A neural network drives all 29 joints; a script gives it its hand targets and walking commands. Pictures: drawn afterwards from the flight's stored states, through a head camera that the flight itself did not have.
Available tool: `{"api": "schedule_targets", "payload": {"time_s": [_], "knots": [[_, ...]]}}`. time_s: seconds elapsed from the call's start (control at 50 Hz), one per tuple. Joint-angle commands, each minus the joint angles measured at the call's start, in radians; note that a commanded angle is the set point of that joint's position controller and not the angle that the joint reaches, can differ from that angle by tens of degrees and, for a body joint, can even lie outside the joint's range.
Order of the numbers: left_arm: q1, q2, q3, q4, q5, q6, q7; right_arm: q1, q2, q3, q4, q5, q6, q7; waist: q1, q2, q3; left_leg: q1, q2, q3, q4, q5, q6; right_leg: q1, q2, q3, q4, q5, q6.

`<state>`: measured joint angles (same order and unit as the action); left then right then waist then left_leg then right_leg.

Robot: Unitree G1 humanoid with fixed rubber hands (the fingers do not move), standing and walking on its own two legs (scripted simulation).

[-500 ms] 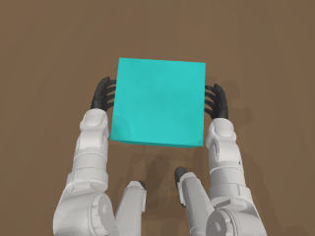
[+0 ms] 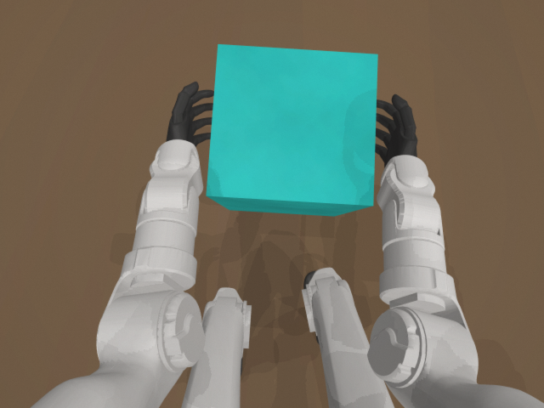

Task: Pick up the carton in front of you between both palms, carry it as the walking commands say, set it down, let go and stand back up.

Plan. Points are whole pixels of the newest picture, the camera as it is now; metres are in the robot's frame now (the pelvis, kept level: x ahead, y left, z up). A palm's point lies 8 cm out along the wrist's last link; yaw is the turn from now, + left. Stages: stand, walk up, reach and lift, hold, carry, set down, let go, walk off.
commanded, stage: set down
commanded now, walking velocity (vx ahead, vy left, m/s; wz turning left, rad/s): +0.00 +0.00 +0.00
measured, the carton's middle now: (288, 148) +0.48 -0.06 -0.18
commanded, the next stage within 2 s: none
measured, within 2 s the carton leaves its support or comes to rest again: rests again in 1.16 s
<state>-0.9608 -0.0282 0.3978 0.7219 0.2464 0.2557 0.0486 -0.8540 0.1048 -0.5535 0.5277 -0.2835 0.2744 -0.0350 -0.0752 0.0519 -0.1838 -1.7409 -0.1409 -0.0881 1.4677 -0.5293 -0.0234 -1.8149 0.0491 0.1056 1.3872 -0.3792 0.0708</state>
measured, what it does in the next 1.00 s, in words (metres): lowers itself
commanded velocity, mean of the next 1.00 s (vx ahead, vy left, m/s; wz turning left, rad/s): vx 0.00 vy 0.00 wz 0.00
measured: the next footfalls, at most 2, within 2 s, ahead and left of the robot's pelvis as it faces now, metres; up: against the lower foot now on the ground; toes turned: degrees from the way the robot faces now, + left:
none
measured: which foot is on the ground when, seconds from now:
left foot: down 0.00-1.00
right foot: down 0.00-1.00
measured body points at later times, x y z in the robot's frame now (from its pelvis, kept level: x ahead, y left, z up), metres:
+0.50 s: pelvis -0.03 -0.01 -0.12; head +0.31 -0.04 +0.17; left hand +0.54 +0.06 -0.25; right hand +0.47 -0.23 -0.26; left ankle +0.05 +0.11 -0.55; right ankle +0.10 -0.14 -0.55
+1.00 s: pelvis -0.02 -0.01 -0.18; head +0.35 -0.01 +0.06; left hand +0.56 +0.06 -0.36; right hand +0.49 -0.24 -0.35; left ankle +0.05 +0.11 -0.55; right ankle +0.10 -0.14 -0.55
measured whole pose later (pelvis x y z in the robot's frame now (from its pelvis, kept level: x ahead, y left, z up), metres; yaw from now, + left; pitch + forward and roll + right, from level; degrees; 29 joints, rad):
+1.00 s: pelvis -0.02 -0.01 -0.18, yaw +2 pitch +44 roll -2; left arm -1.52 0.25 0.08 1.04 0.00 0.24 0.15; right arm -1.31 -0.12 -0.55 0.76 -0.09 0.26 -0.06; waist -0.15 0.04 0.25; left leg -2.22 -0.21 -0.08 2.14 -0.68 -0.06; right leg -2.29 0.04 0.05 2.04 -0.52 0.08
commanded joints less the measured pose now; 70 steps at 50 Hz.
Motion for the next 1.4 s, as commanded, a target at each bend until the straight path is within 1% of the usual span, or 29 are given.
{"api": "schedule_targets", "payload": {"time_s": [0.0,0.12,0.44,0.54,0.66,0.68,0.72,0.76,0.82,0.86,0.9,0.92,0.98,1.04,1.12,1.18,1.28,1.38], "knots": [[-0.582,-0.916,-0.499,0.021,-0.130,-0.041,-0.201,-0.615,0.828,0.568,0.077,0.140,-0.017,0.237,-0.044,0.035,-0.977,0.349,-0.056,0.090,-0.108,0.353,-0.042,0.615,0.094,-0.176,0.039,0.359,-0.015],[-0.679,-0.877,-0.513,0.019,-0.160,-0.033,-0.179,-0.710,0.793,0.576,0.071,0.174,-0.004,0.219,-0.054,0.030,-1.026,0.258,-0.066,0.118,-0.008,0.304,-0.039,0.581,0.094,-0.188,0.130,0.348,-0.001],[-0.918,-0.724,-0.432,0.136,-0.201,-0.023,-0.182,-0.969,0.675,0.506,0.107,0.185,0.008,0.188,-0.081,-0.003,-0.940,-0.033,-0.068,0.170,0.223,0.125,-0.011,0.512,0.074,-0.201,0.328,0.262,0.004],[-0.985,-0.676,-0.438,0.158,-0.226,-0.028,-0.177,-1.041,0.631,0.500,0.116,0.204,0.002,0.188,-0.094,-0.006,-0.921,-0.074,-0.062,0.176,0.294,0.107,-0.006,0.494,0.063,-0.205,0.393,0.260,0.001],[-1.062,-0.632,-0.482,0.161,-0.274,-0.039,-0.166,-1.118,0.581,0.509,0.128,0.249,-0.010,0.197,-0.117,0.007,-0.911,-0.079,-0.052,0.174,0.380,0.126,-0.003,0.474,0.048,-0.210,0.475,0.297,-0.004],[-1.079,-0.624,-0.490,0.158,-0.280,-0.041,-0.164,-1.135,0.571,0.511,0.124,0.257,-0.012,0.199,-0.124,0.013,-0.907,-0.072,-0.050,0.170,0.392,0.128,-0.002,0.450,0.046,-0.211,0.485,0.295,-0.006],[-1.094,-0.619,-0.498,0.163,-0.279,-0.042,-0.161,-1.162,0.555,0.497,0.118,0.271,-0.019,0.209,-0.141,0.066,-0.850,-0.056,-0.047,0.165,0.414,0.147,-0.002,0.355,0.046,-0.206,0.499,0.295,-0.013],[-1.101,-0.627,-0.532,0.153,-0.298,-0.050,-0.152,-1.155,0.534,0.486,0.119,0.284,-0.027,0.216,-0.157,0.112,-0.836,-0.036,-0.045,0.161,0.437,0.201,-0.009,0.333,0.045,-0.205,0.525,0.341,-0.019],[-1.129,-0.650,-0.596,0.113,-0.342,-0.063,-0.135,-1.145,0.508,0.480,0.117,0.307,-0.036,0.220,-0.192,0.166,-0.895,0.044,-0.042,0.148,0.467,0.293,-0.019,0.324,0.039,-0.211,0.556,0.410,-0.025],[-1.118,-0.671,-0.612,0.105,-0.354,-0.066,-0.126,-1.122,0.506,0.478,0.131,0.319,-0.037,0.226,-0.201,0.191,-0.921,0.091,-0.042,0.137,0.479,0.348,-0.023,0.298,0.037,-0.213,0.569,0.433,-0.027],[-1.098,-0.685,-0.611,0.117,-0.353,-0.064,-0.121,-1.099,0.502,0.465,0.154,0.319,-0.035,0.236,-0.209,0.205,-0.897,0.099,-0.043,0.125,0.484,0.370,-0.024,0.256,0.036,-0.215,0.577,0.430,-0.029],[-1.090,-0.693,-0.606,0.122,-0.349,-0.064,-0.121,-1.087,0.504,0.455,0.166,0.313,-0.034,0.242,-0.207,0.206,-0.869,0.071,-0.045,0.123,0.482,0.361,-0.025,0.242,0.035,-0.213,0.579,0.420,-0.032],[-1.052,-0.685,-0.572,0.156,-0.333,-0.067,-0.125,-1.062,0.494,0.426,0.196,0.286,-0.036,0.256,-0.208,0.178,-0.772,0.008,-0.047,0.110,0.479,0.336,-0.018,0.198,0.033,-0.214,0.588,0.394,-0.033],[-1.036,-0.657,-0.538,0.190,-0.316,-0.073,-0.125,-1.067,0.474,0.405,0.201,0.270,-0.042,0.263,-0.198,0.158,-0.707,-0.028,-0.047,0.105,0.479,0.311,-0.011,0.163,0.030,-0.212,0.595,0.359,-0.035],[-1.049,-0.607,-0.515,0.213,-0.306,-0.084,-0.123,-1.092,0.446,0.394,0.201,0.265,-0.054,0.261,-0.183,0.136,-0.648,-0.064,-0.045,0.106,0.482,0.266,-0.004,0.148,0.027,-0.206,0.602,0.320,-0.038],[-1.071,-0.566,-0.509,0.225,-0.303,-0.093,-0.122,-1.100,0.433,0.387,0.219,0.267,-0.063,0.256,-0.174,0.130,-0.607,-0.088,-0.041,0.108,0.486,0.237,0.001,0.145,0.025,-0.198,0.607,0.302,-0.040],[-1.047,-0.509,-0.470,0.281,-0.270,-0.089,-0.135,-1.078,0.403,0.349,0.275,0.245,-0.063,0.256,-0.157,0.127,-0.491,-0.138,-0.036,0.110,0.484,0.152,0.013,0.109,0.024,-0.189,0.605,0.224,-0.041],[-1.010,-0.459,-0.431,0.323,-0.238,-0.084,-0.146,-1.051,0.372,0.309,0.316,0.224,-0.063,0.257,-0.142,0.122,-0.405,-0.174,-0.031,0.107,0.486,0.114,0.022,0.077,0.026,-0.181,0.607,0.185,-0.045]]}}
